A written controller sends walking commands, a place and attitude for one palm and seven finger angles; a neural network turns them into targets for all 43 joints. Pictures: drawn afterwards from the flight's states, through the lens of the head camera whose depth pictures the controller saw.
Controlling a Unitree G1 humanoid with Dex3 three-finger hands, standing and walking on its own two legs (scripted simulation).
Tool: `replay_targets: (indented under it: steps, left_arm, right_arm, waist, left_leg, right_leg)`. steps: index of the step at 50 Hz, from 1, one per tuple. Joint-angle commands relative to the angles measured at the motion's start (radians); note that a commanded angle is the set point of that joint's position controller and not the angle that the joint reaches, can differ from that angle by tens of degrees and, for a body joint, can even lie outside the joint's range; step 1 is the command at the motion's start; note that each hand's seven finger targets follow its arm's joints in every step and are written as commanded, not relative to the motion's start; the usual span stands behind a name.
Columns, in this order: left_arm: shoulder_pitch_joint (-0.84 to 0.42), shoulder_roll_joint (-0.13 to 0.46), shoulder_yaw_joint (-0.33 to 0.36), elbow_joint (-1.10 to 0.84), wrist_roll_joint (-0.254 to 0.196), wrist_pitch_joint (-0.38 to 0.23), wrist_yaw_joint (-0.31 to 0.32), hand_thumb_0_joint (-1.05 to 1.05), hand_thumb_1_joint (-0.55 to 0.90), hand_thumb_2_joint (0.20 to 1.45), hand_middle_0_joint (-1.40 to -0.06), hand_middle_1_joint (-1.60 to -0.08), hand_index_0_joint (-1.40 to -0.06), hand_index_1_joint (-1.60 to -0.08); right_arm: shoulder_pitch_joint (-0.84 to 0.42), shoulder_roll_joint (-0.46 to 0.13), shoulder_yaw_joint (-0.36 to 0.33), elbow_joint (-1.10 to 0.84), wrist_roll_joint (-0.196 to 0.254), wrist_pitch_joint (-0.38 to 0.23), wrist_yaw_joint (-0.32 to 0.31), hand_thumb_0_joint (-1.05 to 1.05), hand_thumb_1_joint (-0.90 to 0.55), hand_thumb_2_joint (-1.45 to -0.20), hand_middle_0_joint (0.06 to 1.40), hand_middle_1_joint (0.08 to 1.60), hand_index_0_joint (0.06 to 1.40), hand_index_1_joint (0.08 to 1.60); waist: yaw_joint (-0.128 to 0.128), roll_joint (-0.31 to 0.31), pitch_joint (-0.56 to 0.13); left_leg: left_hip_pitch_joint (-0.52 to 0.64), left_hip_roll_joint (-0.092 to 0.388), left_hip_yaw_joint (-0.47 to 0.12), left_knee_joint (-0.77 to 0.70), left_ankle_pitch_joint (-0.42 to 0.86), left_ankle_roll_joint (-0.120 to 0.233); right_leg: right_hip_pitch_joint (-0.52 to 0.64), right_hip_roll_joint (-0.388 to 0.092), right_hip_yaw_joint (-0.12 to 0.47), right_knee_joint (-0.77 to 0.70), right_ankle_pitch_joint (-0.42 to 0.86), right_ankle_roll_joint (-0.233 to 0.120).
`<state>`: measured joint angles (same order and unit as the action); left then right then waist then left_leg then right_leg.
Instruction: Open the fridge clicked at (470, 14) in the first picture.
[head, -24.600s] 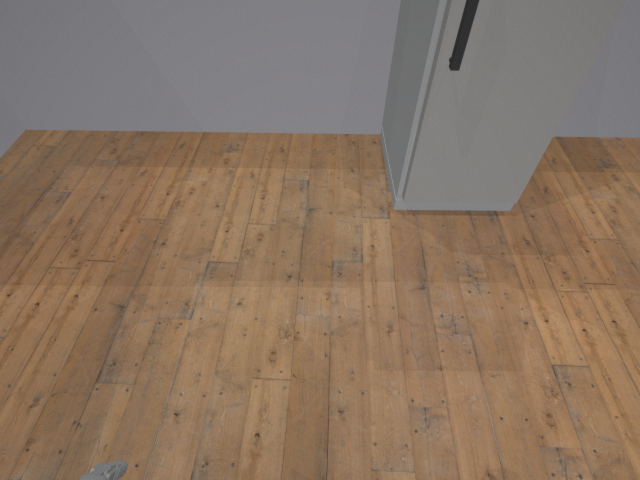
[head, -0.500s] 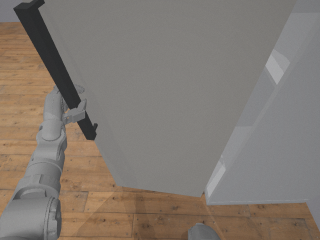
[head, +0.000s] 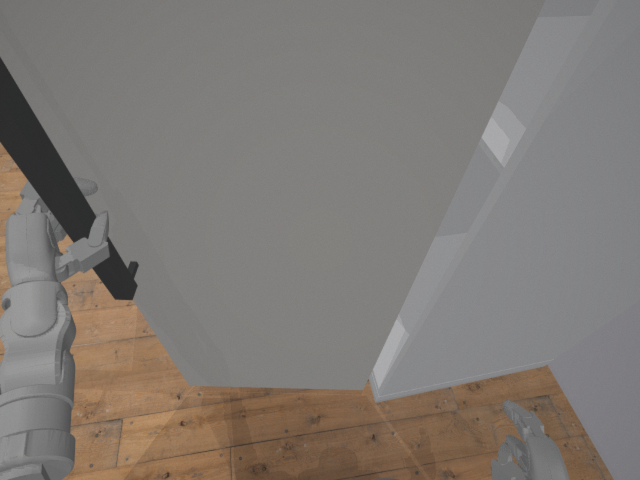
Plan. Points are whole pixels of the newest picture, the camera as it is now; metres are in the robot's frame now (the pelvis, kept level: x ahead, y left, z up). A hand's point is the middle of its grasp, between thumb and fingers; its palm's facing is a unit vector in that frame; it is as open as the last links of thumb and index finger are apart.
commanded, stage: stop walking and hold the door back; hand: left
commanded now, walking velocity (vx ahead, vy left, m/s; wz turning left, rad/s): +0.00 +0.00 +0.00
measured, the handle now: (72, 186) +0.41 +0.29 +0.14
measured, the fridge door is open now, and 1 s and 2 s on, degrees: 77 78 78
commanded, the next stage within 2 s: loosen the grip on the handle in 0.20 s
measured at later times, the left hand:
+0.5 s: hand (85, 245) +0.36 +0.28 +0.10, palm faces +0.34 -0.89 -0.30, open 7.7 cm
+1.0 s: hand (84, 251) +0.36 +0.29 +0.08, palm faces +0.38 -0.87 -0.32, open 14.2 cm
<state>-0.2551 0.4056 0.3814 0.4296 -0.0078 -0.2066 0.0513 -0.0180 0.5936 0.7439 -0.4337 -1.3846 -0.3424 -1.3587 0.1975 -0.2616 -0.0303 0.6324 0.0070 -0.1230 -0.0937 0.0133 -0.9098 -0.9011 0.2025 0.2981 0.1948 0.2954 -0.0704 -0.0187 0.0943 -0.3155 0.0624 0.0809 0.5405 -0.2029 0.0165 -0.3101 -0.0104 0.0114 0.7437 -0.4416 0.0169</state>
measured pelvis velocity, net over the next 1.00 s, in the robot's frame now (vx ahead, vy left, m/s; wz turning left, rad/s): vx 0.03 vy -0.01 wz -0.02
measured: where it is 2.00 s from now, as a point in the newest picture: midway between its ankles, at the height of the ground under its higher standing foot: outside the picture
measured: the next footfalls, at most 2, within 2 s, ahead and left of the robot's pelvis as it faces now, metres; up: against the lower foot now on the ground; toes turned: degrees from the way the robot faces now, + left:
none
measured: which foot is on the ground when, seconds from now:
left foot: down 0.00-1.00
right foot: down 0.00-1.00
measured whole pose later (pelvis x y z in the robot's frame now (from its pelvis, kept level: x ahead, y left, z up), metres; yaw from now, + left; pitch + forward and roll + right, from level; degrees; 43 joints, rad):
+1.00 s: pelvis +0.03 -0.01 -0.02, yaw -1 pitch +6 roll -1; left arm -0.15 0.43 0.41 0.38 -0.04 -0.16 0.00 -0.01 -0.54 0.20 -0.28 -1.18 -0.31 -1.21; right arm 0.25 -0.25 -0.01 0.72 -0.01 -0.10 -0.09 0.01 -0.91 -0.90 0.21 0.30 0.20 0.30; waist 0.00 0.02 -0.04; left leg -0.50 0.03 0.03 0.72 -0.33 0.00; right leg -0.39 0.01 -0.04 0.70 -0.42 -0.01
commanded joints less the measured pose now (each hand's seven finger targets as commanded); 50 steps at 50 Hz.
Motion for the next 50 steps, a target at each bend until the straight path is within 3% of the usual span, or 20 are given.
replay_targets:
  steps: [1,3,6,9,14,15,16,17,18,20,21,23,25,27,34,35,37,41,48,50]
  left_arm:
    - [-0.211,0.291,0.095,-0.396,-0.009,-0.08,0.044,0.0,0.9,0.9,-0.45,-1.4,-0.45,-1.4]
    - [-0.197,0.3,0.096,-0.377,-0.007,-0.062,0.045,0.0,0.9,0.9,-0.45,-1.4,-0.45,-1.4]
    - [-0.198,0.37,0.146,-0.277,-0.012,-0.039,0.052,0.0,0.9,0.9,-0.45,-1.4,-0.45,-1.4]
    - [-0.305,0.321,0.084,-0.183,-0.031,-0.025,0.047,0.0,0.9,0.9,-0.45,-1.4,-0.45,-1.4]
    - [-0.359,0.314,0.041,-0.075,-0.023,-0.027,0.046,0.0,0.9,0.9,-0.45,-1.4,-0.45,-1.4]
    - [-0.997,0.829,0.354,-0.316,0.09,-0.074,0.09,0.0,0.9,0.9,-0.45,-1.4,-0.45,-1.4]
    - [-0.625,0.446,0.117,0.142,0.154,0.041,-0.015,0.0,0.779,0.842,-0.45,-1.4,-0.45,-1.4]
    - [-0.46,0.292,0.088,0.059,0.055,0.038,-0.041,0.0,0.658,0.783,-0.45,-1.4,-0.45,-1.4]
    - [-0.46,0.35,0.138,0.028,0.026,0.007,-0.066,0.0,0.538,0.725,-0.45,-1.4,-0.45,-1.4]
    - [-0.379,0.331,0.11,-0.016,0.012,-0.026,-0.086,0.0,0.296,0.608,-0.45,-1.4,-0.45,-1.4]
    - [-0.429,0.319,0.064,-0.068,0.014,-0.038,-0.074,0.0,0.175,0.55,-0.45,-1.4,-0.45,-1.4]
    - [-0.387,0.315,0.052,-0.042,0.038,-0.035,-0.049,0.0,-0.067,0.433,-0.45,-1.4,-0.45,-1.4]
    - [-0.337,0.36,0.098,-0.056,0.028,-0.03,-0.028,0.0,-0.308,0.317,-0.45,-1.4,-0.45,-1.4]
    - [-0.342,0.34,0.087,-0.067,0.007,-0.023,-0.025,0.0,-0.55,0.2,-0.423,-1.367,-0.423,-1.367]
    - [-0.251,0.347,0.11,-0.227,-0.02,-0.032,-0.008,0.0,-0.55,0.2,-0.33,-1.25,-0.33,-1.25]
    - [-0.344,0.479,0.206,-0.137,-0.004,-0.034,0.006,0.0,-0.55,0.2,-0.317,-1.233,-0.317,-1.233]
    - [-0.358,0.386,0.136,-0.153,-0.015,-0.051,-0.011,0.0,-0.55,0.2,-0.29,-1.2,-0.29,-1.2]
    - [-0.251,0.347,0.104,-0.266,-0.02,-0.058,-0.035,0.0,-0.55,0.2,-0.25,-1.15,-0.25,-1.15]
    - [-0.161,0.327,0.131,-0.279,-0.05,-0.005,-0.037,0.0,-0.55,0.2,-0.25,-1.15,-0.25,-1.15]
    - [-0.16,0.431,0.225,-0.187,-0.04,0.004,-0.037,0.0,-0.55,0.2,-0.25,-1.15,-0.25,-1.15]
  right_arm:
    - [0.005,-0.131,-0.019,-0.103,-0.005,-0.047,0.0,0.0,-0.9,-0.9,0.2,0.3,0.2,0.3]
    - [0.009,-0.132,-0.014,-0.104,-0.004,-0.045,-0.004,0.0,-0.9,-0.9,0.2,0.3,0.2,0.3]
    - [-0.012,-0.117,0.005,-0.102,-0.001,-0.039,-0.024,0.0,-0.9,-0.9,0.2,0.3,0.2,0.3]
    - [-0.01,-0.113,0.002,-0.073,0.009,-0.029,-0.03,0.0,-0.9,-0.9,0.2,0.3,0.2,0.3]
    - [-0.027,-0.122,0.012,-0.05,0.004,-0.021,-0.039,0.0,-0.9,-0.9,0.2,0.3,0.2,0.3]
    - [0.012,-0.111,0.019,-0.107,0.036,-0.035,-0.03,0.0,-0.9,-0.9,0.2,0.3,0.2,0.3]
    - [0.075,-0.099,-0.026,0.009,-0.053,-0.054,-0.005,0.0,-0.9,-0.9,0.2,0.3,0.2,0.3]
    - [0.094,-0.128,-0.037,-0.039,-0.023,-0.053,0.022,0.0,-0.9,-0.9,0.2,0.3,0.2,0.3]
    - [0.072,-0.163,-0.042,-0.039,-0.039,-0.061,0.037,0.0,-0.9,-0.9,0.2,0.3,0.2,0.3]
    - [0.033,-0.141,-0.029,-0.059,-0.039,-0.05,0.053,0.0,-0.9,-0.9,0.2,0.3,0.2,0.3]
    - [0.015,-0.139,-0.024,-0.069,-0.026,-0.046,0.061,0.0,-0.9,-0.9,0.2,0.3,0.2,0.3]
    - [0.02,-0.138,-0.027,-0.073,-0.016,-0.036,0.066,0.0,-0.9,-0.9,0.2,0.3,0.2,0.3]
    - [0.02,-0.154,-0.032,-0.089,-0.013,-0.031,0.064,0.0,-0.9,-0.9,0.2,0.3,0.2,0.3]
    - [0.019,-0.154,-0.035,-0.083,-0.007,-0.024,0.059,0.0,-0.9,-0.9,0.2,0.3,0.2,0.3]
    - [0.02,-0.15,-0.043,-0.069,-0.008,-0.015,0.026,0.0,-0.9,-0.9,0.2,0.3,0.2,0.3]
    - [0.047,-0.171,-0.039,-0.027,-0.015,-0.008,0.009,0.0,-0.9,-0.9,0.2,0.3,0.2,0.3]
    - [0.054,-0.151,-0.039,-0.021,-0.015,-0.01,0.005,0.0,-0.9,-0.9,0.2,0.3,0.2,0.3]
    - [0.079,-0.149,-0.048,-0.022,-0.019,-0.018,0.002,0.0,-0.9,-0.9,0.2,0.3,0.2,0.3]
    - [0.061,-0.144,-0.039,-0.011,-0.012,-0.019,-0.007,0.0,-0.9,-0.9,0.2,0.3,0.2,0.3]
    - [0.063,-0.151,-0.033,0.001,-0.016,-0.006,-0.022,0.0,-0.9,-0.9,0.2,0.3,0.2,0.3]
  waist:
    - [0.06,0.312,-0.362]
    - [0.061,0.313,-0.379]
    - [0.051,0.176,-0.355]
    - [0.053,-0.047,-0.322]
    - [0.062,0.029,-0.276]
    - [0.057,0.232,-0.182]
    - [0.076,0.042,-0.327]
    - [0.04,-0.096,-0.326]
    - [0.065,-0.102,-0.358]
    - [0.101,0.101,-0.322]
    - [0.084,0.171,-0.3]
    - [0.081,0.152,-0.269]
    - [0.09,0.088,-0.28]
    - [0.079,0.036,-0.278]
    - [0.087,0.105,-0.312]
    - [0.051,0.051,-0.266]
    - [0.053,0.074,-0.312]
    - [0.066,0.158,-0.469]
    - [0.069,0.06,-0.412]
    - [0.081,0.05,-0.358]
  left_leg:
    - [0.306,0.189,-0.168,-0.08,0.564,0.083]
    - [0.293,0.153,-0.13,-0.035,0.487,0.048]
    - [0.158,0.078,-0.075,-0.015,0.307,-0.007]
    - [0.146,0.037,-0.058,0.009,0.127,-0.026]
    - [0.179,0.058,-0.095,-0.069,0.079,0.003]
    - [0.086,-0.007,-0.075,-0.113,-0.163,-0.012]
    - [0.129,-0.035,-0.012,-0.122,0.144,-0.001]
    - [0.148,-0.028,-0.06,-0.084,0.187,0.004]
    - [0.164,-0.029,-0.057,-0.07,0.138,0.0]
    - [0.139,-0.047,-0.047,-0.06,0.046,0.0]
    - [0.116,-0.052,-0.048,-0.052,-0.049,-0.004]
    - [0.049,-0.058,-0.065,-0.058,-0.206,0.0]
    - [0.012,-0.065,-0.068,-0.041,-0.216,0.009]
    - [-0.012,-0.067,-0.073,-0.019,-0.221,0.016]
    - [0.003,-0.068,-0.071,0.038,-0.082,0.023]
    - [-0.036,-0.064,-0.073,0.06,-0.085,0.029]
    - [-0.02,-0.066,-0.07,0.076,-0.022,0.027]
    - [0.104,-0.064,-0.071,0.121,0.213,0.022]
    - [0.064,-0.059,-0.081,0.134,0.293,0.016]
    - [0.005,-0.065,-0.076,0.14,0.259,0.017]
  right_leg:
    - [0.026,0.01,-0.062,-0.151,0.023,-0.011]
    - [0.103,0.008,-0.069,-0.3,0.156,-0.012]
    - [0.197,-0.074,0.021,-0.323,0.529,-0.031]
    - [0.119,-0.111,0.083,-0.336,0.483,-0.042]
    - [0.038,-0.076,0.049,-0.371,0.231,-0.022]
    - [0.048,-0.073,0.023,-0.363,0.056,-0.013]
    - [0.024,0.015,-0.072,-0.274,0.29,-0.048]
    - [-0.016,0.059,-0.09,-0.28,0.324,-0.031]
    - [-0.03,0.049,-0.06,-0.282,0.291,-0.026]
    - [-0.029,0.038,-0.027,-0.281,0.202,-0.044]
    - [-0.07,0.031,-0.023,-0.266,0.128,-0.042]
    - [-0.104,0.028,-0.022,-0.255,0.026,-0.04]
    - [-0.086,0.027,-0.014,-0.257,-0.01,-0.038]
    - [-0.107,0.025,0.001,-0.263,-0.052,-0.028]
    - [-0.088,0.026,0.017,-0.228,0.074,-0.03]
    - [-0.126,0.03,0.012,-0.226,0.071,-0.02]
    - [-0.115,0.032,0.01,-0.204,0.145,-0.018]
    - [-0.074,0.044,-0.018,-0.136,0.385,-0.025]
    - [-0.067,0.045,-0.04,-0.114,0.481,-0.012]
    - [-0.08,0.045,-0.035,-0.113,0.464,-0.014]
